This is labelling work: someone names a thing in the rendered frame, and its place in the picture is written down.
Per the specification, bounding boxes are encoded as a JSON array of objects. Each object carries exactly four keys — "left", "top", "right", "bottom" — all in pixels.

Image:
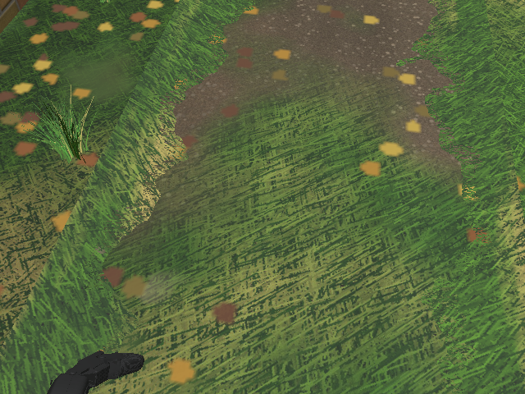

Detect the left robot hand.
[{"left": 47, "top": 350, "right": 144, "bottom": 394}]

